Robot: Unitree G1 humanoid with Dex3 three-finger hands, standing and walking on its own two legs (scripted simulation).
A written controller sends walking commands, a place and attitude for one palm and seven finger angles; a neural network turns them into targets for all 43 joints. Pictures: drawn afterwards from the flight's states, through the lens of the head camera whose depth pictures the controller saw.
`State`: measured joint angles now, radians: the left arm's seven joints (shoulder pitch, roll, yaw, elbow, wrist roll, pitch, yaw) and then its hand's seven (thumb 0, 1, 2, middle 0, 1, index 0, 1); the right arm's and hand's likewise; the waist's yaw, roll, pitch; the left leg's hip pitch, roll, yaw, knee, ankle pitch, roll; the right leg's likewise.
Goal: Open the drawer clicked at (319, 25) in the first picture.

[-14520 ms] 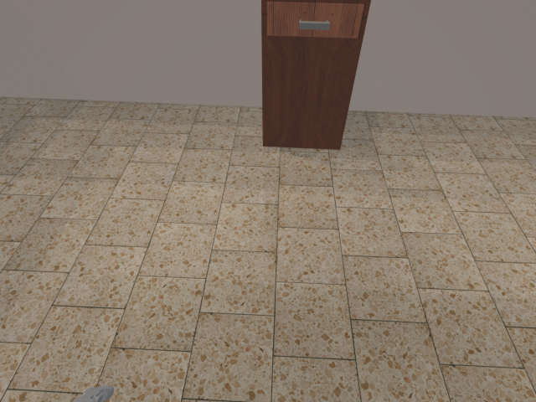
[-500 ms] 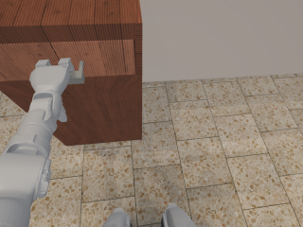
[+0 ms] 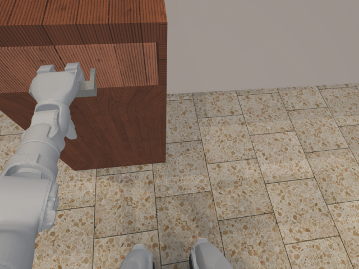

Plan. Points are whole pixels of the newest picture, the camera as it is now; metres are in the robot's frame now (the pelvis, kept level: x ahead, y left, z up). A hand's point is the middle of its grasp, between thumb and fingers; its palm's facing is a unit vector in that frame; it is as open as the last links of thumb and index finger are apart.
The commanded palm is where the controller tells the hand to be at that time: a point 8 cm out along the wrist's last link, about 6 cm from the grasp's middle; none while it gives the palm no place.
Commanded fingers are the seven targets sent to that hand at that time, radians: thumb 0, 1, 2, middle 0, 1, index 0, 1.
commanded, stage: close the thumb around the handle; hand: left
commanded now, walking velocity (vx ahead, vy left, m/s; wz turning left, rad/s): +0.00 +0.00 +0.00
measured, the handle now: (65, 81) +0.55 +0.23 +0.03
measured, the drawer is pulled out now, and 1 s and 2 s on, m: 0.00 0.02 0.10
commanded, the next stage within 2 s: pull the drawer open in 0.62 s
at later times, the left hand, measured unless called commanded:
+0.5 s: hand (65, 104) +0.50 +0.23 +0.01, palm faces -0.06 -0.01 -1.00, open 6.1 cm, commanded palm +0.48 +0.22 +0.06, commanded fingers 0.00 0.90 0.90 -0.40 -1.35 -0.40 -1.35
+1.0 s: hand (65, 110) +0.48 +0.23 +0.01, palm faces -0.05 -0.04 -1.00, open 5.8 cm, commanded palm +0.44 +0.22 +0.06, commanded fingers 0.00 0.90 0.90 -0.40 -1.35 -0.40 -1.35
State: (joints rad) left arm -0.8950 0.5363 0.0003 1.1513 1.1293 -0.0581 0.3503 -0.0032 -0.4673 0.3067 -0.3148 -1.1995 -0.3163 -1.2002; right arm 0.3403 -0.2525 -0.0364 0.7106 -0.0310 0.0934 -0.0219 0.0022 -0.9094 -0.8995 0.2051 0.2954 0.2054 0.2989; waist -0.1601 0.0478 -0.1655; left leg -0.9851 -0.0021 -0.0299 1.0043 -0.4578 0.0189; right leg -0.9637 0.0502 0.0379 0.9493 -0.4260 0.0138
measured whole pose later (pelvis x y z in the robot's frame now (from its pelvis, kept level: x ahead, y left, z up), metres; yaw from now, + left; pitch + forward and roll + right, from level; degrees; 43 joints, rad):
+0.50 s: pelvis +0.01 +0.00 +0.00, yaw +0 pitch +25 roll -2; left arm -0.84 0.51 0.00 1.11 1.13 -0.06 0.37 0.00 0.63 0.78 -0.37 -1.32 -0.39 -1.32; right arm 0.34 -0.25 -0.05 0.71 -0.03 0.10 -0.01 0.00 -0.91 -0.90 0.20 0.30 0.21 0.30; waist -0.14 0.05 -0.17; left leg -0.95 0.00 -0.02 0.99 -0.46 0.02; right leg -0.93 0.05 0.04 0.93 -0.43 0.02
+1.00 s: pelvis +0.02 +0.00 +0.01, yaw -2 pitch +23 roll -2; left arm -0.65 0.48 0.02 0.94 1.10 -0.07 0.38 0.01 0.69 0.76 -0.30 -1.35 -0.39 -1.35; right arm 0.35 -0.25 -0.07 0.71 -0.03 0.12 0.00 0.00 -0.91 -0.90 0.20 0.30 0.20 0.30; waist -0.11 0.06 -0.18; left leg -0.87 0.01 0.00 0.94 -0.47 0.02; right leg -0.86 0.06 0.07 0.88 -0.43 0.02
